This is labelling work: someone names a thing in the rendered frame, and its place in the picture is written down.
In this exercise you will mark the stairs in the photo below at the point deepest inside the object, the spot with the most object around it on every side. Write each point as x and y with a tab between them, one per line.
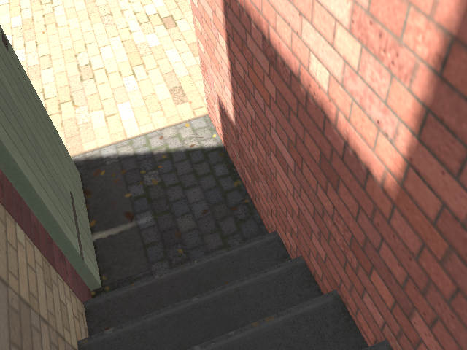
325	325

